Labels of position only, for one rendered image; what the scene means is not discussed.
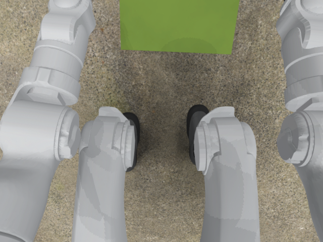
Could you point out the left robot forearm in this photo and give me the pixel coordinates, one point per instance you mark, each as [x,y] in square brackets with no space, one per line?
[59,54]

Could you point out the robot left foot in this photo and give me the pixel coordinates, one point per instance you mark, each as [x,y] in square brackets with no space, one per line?
[134,121]

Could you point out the right robot forearm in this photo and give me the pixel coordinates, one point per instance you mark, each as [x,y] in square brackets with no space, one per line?
[300,27]

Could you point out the left robot upper arm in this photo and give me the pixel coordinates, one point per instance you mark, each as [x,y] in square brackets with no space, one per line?
[35,138]

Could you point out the carton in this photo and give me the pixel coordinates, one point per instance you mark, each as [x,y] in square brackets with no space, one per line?
[194,26]

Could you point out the robot right shin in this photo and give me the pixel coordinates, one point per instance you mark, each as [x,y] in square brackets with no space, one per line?
[228,111]

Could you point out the right robot upper arm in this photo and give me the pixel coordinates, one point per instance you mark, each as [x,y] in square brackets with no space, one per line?
[300,142]

